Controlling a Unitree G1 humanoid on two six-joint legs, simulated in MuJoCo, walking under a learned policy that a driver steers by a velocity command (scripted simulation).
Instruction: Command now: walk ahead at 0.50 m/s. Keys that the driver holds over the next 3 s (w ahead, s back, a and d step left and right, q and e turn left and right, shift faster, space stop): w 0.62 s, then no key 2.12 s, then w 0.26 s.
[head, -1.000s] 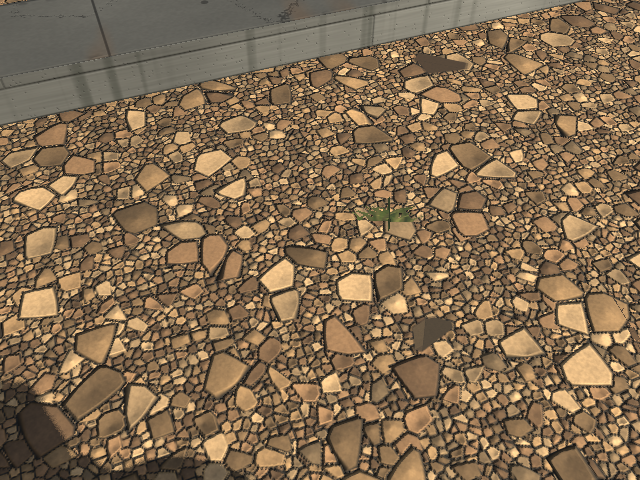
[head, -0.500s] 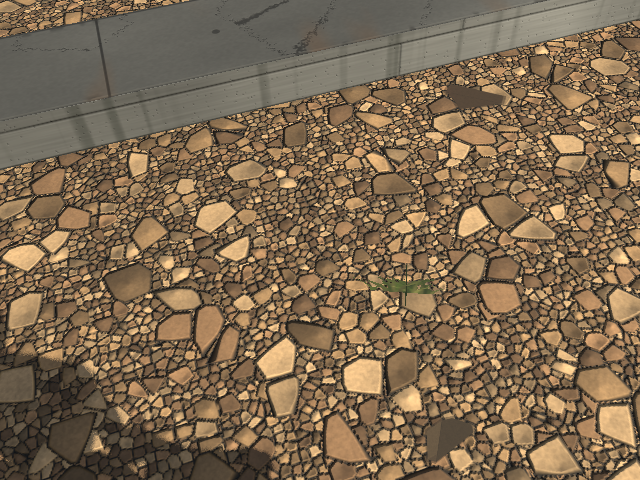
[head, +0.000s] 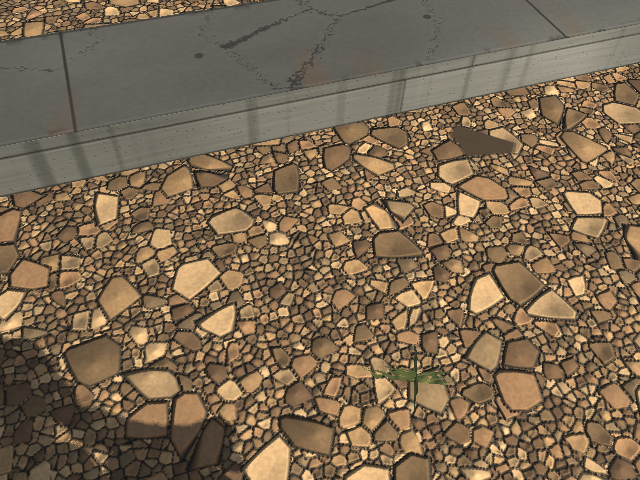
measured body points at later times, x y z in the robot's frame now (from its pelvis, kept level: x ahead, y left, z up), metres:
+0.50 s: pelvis +0.28 -0.06 -0.01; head +0.31 -0.06 +0.44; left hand +0.45 +0.19 -0.12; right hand +0.26 -0.32 -0.16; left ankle +0.10 +0.08 -0.66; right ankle +0.37 -0.15 -0.74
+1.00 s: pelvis +0.49 -0.03 -0.01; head +0.52 -0.01 +0.44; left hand +0.53 +0.23 -0.16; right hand +0.64 -0.28 -0.12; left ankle +0.60 +0.06 -0.74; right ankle +0.39 -0.15 -0.70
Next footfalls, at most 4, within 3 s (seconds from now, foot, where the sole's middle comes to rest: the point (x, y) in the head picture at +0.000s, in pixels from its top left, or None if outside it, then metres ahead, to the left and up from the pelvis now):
0.42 right None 0.41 -0.15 -0.77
0.90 left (293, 402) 0.64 0.07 -0.77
1.20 right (407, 440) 0.56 -0.18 -0.77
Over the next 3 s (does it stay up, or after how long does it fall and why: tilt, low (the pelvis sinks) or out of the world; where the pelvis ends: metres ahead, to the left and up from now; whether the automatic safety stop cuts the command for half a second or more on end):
stays up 0.62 -0.03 -0.01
